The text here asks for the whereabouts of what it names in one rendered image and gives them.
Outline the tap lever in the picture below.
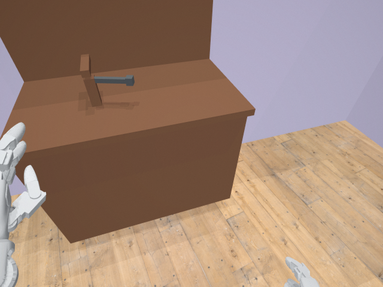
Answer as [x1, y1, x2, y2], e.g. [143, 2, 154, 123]
[94, 75, 135, 86]

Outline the counter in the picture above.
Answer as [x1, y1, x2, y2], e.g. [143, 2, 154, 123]
[0, 0, 256, 243]

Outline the left robot forearm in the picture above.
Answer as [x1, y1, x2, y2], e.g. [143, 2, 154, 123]
[0, 239, 19, 287]

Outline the robot left hand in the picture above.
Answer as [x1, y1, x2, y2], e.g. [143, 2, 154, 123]
[0, 122, 46, 240]

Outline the robot right hand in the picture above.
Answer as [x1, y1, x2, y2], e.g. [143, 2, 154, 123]
[284, 257, 320, 287]

